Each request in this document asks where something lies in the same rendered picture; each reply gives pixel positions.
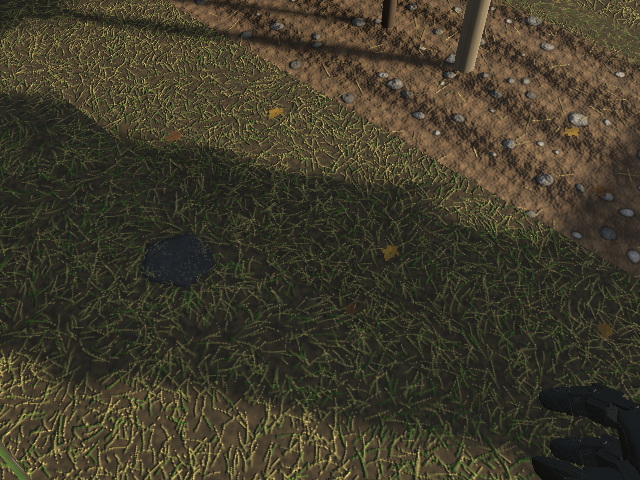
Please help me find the robot right hand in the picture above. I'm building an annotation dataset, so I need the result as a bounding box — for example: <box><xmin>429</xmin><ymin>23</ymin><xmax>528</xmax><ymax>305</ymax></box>
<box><xmin>532</xmin><ymin>383</ymin><xmax>640</xmax><ymax>480</ymax></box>

